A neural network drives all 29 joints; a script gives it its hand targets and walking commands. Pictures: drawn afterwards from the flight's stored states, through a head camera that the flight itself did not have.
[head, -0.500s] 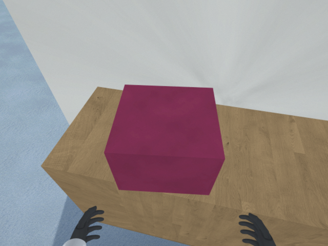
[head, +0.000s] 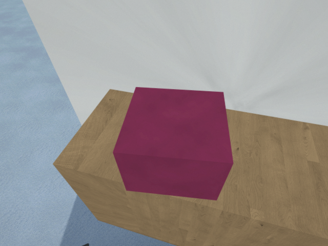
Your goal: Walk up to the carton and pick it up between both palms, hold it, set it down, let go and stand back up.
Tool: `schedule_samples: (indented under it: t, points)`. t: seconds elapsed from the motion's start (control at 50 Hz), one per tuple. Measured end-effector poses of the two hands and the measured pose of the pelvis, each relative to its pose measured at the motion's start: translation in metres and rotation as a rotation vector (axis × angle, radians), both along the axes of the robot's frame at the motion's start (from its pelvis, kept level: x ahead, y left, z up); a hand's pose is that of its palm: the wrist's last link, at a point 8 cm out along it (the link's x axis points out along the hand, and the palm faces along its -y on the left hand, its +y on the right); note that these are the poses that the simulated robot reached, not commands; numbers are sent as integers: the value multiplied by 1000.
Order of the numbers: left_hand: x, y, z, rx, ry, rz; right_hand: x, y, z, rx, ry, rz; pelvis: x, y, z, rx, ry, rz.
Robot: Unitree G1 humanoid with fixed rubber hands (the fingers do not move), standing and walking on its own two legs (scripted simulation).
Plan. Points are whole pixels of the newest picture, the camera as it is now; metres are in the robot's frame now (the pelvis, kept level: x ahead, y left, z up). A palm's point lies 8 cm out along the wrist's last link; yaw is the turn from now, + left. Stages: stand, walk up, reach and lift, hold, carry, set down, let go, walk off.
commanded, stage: stand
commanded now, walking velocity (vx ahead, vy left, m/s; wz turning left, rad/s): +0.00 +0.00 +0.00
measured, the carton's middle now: (174, 141) +0.45 +0.00 -0.03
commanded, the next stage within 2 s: none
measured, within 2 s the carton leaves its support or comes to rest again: neither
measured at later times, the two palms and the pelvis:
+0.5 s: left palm out of the picture +0.01 +0.24 -0.13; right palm out of the picture +0.01 -0.22 -0.14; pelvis +0.01 +0.01 +0.00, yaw +1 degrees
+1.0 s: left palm out of the picture -0.03 +0.22 -0.15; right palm out of the picture -0.02 -0.19 -0.15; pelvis +0.01 +0.02 +0.00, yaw +2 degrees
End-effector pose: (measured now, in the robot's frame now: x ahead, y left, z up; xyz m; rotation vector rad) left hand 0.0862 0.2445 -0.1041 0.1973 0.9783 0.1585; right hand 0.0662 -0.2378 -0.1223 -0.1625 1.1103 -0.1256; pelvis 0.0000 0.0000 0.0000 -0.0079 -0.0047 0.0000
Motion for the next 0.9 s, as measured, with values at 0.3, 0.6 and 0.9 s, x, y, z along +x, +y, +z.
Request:
schedule_samples:
  t: [0.3,0.6,0.9]
  points:
    - [-44,1,-19,-23,152,87,-29,8,-9,-13,115,-44,6,6,3,2,-15,13]
    - [-84,-5,-32,-51,316,141,-59,27,-19,9,226,-69,10,12,4,1,-35,22]
    - [-111,-21,-41,-97,423,157,-80,49,-24,37,290,-66,8,17,3,4,-41,28]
